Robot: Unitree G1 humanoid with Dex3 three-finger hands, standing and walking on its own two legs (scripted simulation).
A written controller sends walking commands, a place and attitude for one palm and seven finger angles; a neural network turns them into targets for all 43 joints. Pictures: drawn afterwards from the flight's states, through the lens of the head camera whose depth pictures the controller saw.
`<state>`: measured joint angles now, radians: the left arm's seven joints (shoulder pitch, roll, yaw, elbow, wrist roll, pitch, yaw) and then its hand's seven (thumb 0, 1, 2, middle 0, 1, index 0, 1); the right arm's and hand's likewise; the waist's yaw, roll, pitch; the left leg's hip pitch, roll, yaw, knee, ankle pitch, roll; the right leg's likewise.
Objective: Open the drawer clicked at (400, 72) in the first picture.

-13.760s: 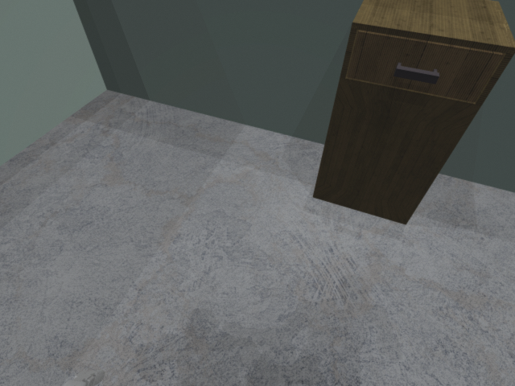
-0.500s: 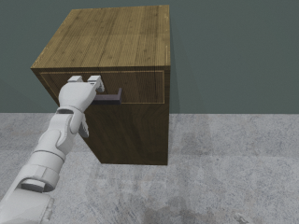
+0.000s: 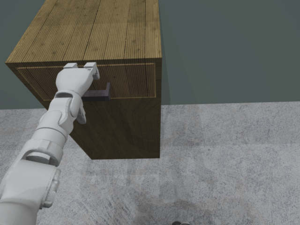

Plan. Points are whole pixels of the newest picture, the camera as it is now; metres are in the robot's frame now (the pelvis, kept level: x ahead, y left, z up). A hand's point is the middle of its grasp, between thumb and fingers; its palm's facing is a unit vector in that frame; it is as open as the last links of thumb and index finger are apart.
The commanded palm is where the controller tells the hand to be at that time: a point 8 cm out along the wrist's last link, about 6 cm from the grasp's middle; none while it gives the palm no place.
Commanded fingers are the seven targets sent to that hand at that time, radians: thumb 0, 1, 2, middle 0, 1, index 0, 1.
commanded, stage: move the hooked fingers above the handle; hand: left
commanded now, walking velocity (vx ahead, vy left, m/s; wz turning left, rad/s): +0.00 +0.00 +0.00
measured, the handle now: (91, 90) +0.52 +0.21 +0.00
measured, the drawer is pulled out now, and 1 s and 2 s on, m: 0.00 0.00 0.00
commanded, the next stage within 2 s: lower the fingers behind the handle in 1.14 s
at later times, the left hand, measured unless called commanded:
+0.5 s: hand (78, 94) +0.46 +0.22 +0.06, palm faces -0.03 -0.01 -1.00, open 13.8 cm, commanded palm +0.45 +0.22 +0.12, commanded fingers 0.00 -0.50 0.30 -0.30 -1.20 -0.30 -1.20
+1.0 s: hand (84, 90) +0.48 +0.20 +0.06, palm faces -0.04 -0.01 -1.00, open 13.7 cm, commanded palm +0.46 +0.22 +0.12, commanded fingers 0.00 -0.50 0.30 -0.30 -1.20 -0.30 -1.20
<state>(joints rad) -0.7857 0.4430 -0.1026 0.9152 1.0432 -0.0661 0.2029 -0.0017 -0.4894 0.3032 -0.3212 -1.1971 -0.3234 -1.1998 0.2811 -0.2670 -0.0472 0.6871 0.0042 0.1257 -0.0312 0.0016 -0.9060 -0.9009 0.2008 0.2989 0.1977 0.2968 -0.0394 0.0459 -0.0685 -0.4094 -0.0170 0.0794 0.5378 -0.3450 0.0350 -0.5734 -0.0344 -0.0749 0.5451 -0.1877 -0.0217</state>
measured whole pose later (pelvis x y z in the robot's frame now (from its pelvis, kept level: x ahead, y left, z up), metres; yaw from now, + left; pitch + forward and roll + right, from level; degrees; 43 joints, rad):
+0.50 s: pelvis +0.00 +0.01 +0.00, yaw -1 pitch +13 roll +0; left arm -0.77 0.45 -0.08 0.94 1.05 -0.07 0.24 0.00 -0.49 0.30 -0.33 -1.20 -0.33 -1.20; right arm 0.30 -0.26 -0.05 0.69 0.00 0.13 -0.02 0.00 -0.91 -0.90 0.20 0.30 0.20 0.30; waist -0.04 0.05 -0.08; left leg -0.42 -0.02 0.09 0.55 -0.35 0.04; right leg -0.58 -0.03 -0.06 0.54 -0.18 -0.01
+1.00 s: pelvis +0.00 +0.01 +0.00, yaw -1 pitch +14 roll +0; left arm -0.83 0.44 -0.07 1.00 1.06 -0.05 0.24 0.00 -0.49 0.30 -0.33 -1.22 -0.34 -1.22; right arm 0.32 -0.26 -0.04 0.69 0.00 0.13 -0.02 0.00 -0.91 -0.90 0.20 0.30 0.20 0.30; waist -0.06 0.05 -0.09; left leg -0.45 -0.01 0.09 0.57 -0.36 0.04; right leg -0.61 -0.03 -0.06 0.56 -0.19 -0.01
